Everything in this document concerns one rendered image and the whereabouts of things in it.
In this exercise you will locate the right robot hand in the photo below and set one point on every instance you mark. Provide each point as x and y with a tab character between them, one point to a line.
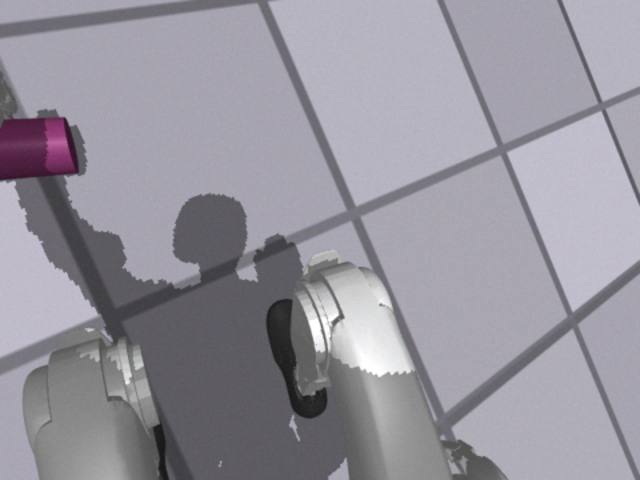
466	459

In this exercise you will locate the left robot foot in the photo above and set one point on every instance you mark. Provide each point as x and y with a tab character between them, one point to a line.
161	445

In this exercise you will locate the bottle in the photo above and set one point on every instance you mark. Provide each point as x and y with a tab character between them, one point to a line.
36	147

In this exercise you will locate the right robot foot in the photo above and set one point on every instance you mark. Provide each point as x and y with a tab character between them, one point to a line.
278	323

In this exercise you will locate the left robot hand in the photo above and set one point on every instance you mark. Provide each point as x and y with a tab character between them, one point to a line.
8	103

